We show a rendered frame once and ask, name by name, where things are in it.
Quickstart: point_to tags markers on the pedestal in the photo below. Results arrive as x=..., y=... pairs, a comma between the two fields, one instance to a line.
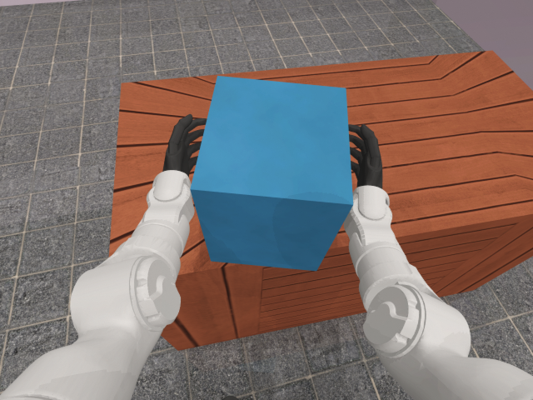
x=455, y=134

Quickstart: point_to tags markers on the left robot upper arm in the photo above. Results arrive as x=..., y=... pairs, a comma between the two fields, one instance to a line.
x=119, y=311

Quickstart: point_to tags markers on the right robot upper arm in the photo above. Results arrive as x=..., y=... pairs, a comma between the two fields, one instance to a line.
x=424, y=344

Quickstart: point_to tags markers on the robot right forearm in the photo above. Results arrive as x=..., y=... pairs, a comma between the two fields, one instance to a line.
x=376, y=254

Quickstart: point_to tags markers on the robot right hand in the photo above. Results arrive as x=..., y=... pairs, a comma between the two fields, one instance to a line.
x=369, y=170

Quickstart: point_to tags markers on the carton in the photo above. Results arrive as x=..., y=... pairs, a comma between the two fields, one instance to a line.
x=272, y=184

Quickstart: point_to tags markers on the robot left hand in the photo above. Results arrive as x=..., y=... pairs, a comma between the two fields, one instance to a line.
x=179, y=151

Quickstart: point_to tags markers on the robot left forearm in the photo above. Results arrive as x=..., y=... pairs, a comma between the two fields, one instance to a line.
x=164, y=228

